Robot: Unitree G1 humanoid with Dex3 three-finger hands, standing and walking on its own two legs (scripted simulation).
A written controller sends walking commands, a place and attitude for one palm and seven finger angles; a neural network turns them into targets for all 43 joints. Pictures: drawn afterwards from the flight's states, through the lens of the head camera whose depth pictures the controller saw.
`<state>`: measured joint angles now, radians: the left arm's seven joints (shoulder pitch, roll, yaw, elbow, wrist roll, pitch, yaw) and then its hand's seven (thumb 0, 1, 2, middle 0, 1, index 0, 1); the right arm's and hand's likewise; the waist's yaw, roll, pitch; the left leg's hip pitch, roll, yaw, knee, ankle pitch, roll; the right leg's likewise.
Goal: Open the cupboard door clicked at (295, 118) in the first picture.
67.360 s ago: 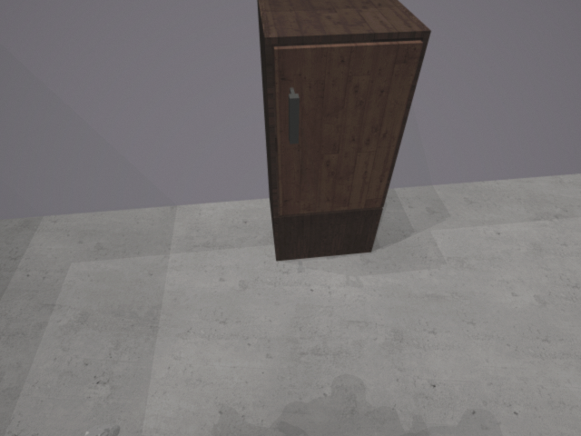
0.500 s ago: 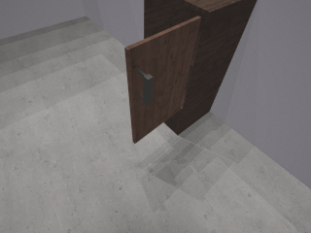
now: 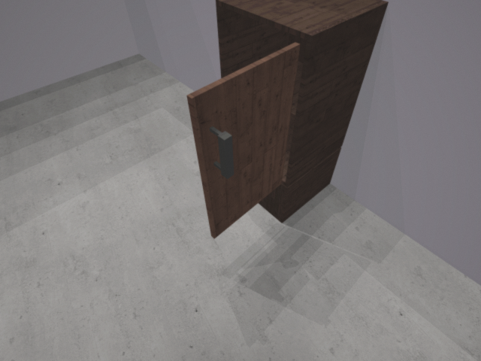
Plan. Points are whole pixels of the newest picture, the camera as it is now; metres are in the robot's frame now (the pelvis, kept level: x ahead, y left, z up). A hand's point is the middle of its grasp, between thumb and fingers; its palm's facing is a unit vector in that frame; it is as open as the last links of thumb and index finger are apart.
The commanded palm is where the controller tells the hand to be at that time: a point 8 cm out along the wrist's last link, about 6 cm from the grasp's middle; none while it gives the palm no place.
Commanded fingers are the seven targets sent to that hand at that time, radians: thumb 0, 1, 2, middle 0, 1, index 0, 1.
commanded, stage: let the arm hang, fingers relaxed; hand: left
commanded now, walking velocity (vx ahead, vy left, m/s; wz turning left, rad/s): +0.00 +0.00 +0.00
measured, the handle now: (220, 152) +0.61 +0.09 -0.04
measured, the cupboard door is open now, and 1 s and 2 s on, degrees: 93 93 93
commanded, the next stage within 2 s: look to check the result in 0.22 s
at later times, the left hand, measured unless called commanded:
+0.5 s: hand out of the picture +0.01 +0.18 -0.17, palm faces +0.02 -0.98 -0.21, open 7.4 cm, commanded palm none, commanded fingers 0.00 0.90 0.90 -0.20 -0.30 -0.20 -0.30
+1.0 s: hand out of the picture +0.05 +0.18 -0.17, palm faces +0.01 -0.97 -0.23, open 7.4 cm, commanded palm none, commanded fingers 0.00 0.90 0.90 -0.20 -0.30 -0.20 -0.30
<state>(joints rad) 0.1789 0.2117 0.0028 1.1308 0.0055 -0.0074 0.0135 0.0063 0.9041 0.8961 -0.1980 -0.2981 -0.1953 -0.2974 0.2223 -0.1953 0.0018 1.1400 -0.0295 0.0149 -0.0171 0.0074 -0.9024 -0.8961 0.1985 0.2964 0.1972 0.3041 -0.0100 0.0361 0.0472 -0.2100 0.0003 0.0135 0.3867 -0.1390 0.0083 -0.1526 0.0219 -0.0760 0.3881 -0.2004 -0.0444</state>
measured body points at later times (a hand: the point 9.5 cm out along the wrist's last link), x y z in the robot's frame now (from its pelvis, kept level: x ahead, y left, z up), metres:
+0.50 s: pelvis +0.02 +0.00 +0.00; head +0.03 -0.01 +0.45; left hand +0.01 +0.23 -0.15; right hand +0.02 -0.23 -0.17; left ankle +0.05 +0.11 -0.74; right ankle +0.01 -0.09 -0.74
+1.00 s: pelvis +0.02 -0.01 +0.00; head +0.04 -0.02 +0.45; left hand +0.05 +0.23 -0.15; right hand +0.04 -0.25 -0.16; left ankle +0.05 +0.11 -0.74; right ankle +0.01 -0.09 -0.74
